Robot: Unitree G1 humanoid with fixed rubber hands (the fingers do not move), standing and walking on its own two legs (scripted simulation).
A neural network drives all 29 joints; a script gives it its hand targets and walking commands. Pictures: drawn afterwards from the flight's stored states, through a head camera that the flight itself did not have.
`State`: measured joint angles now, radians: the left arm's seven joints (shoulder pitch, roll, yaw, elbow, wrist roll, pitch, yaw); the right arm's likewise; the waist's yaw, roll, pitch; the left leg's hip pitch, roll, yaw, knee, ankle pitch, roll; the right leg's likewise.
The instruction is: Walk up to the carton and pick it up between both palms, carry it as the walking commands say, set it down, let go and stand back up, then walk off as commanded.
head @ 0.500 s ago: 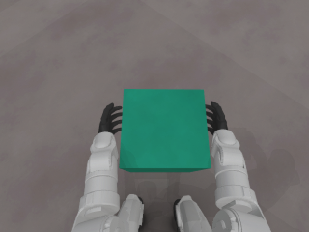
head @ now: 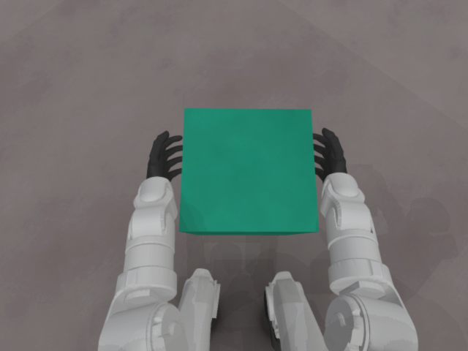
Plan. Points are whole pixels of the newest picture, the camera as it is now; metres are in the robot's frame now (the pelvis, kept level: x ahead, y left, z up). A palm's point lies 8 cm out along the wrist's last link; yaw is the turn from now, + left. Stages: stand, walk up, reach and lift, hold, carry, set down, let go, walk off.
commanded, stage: set down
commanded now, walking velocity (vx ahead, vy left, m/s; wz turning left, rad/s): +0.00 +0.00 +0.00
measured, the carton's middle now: (244, 183) +0.42 +0.01 -0.15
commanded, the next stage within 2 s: none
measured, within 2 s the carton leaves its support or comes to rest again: neither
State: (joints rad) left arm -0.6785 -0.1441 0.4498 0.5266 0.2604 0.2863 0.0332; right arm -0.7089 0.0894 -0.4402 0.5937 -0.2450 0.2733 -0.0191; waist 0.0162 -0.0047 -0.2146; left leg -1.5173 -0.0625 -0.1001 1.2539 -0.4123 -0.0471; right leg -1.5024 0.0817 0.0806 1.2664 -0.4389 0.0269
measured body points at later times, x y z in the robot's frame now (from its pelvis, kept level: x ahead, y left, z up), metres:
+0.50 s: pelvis -0.02 +0.01 -0.08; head +0.23 +0.01 +0.29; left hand +0.44 +0.16 -0.16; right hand +0.46 -0.15 -0.16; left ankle +0.07 +0.13 -0.60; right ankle +0.06 -0.12 -0.60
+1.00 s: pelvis -0.04 +0.00 -0.15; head +0.26 +0.00 +0.19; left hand +0.47 +0.16 -0.25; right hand +0.48 -0.15 -0.25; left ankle +0.07 +0.13 -0.60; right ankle +0.06 -0.12 -0.60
